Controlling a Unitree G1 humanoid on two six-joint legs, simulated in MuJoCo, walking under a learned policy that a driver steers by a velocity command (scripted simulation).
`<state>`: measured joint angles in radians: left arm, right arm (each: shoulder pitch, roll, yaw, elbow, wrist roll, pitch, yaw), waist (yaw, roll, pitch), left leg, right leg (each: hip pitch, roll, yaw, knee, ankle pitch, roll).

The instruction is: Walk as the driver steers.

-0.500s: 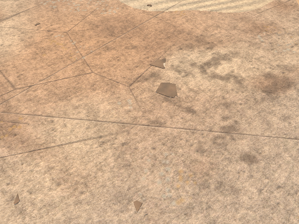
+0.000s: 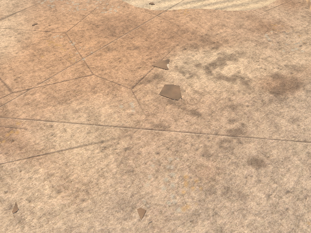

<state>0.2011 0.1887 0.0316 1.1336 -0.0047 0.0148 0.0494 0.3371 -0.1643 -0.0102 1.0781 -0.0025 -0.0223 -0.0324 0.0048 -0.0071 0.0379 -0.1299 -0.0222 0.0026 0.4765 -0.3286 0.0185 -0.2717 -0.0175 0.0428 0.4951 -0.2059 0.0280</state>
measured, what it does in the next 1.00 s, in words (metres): shifts its weight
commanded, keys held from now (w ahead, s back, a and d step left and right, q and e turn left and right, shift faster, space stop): no key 0.68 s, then w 0.32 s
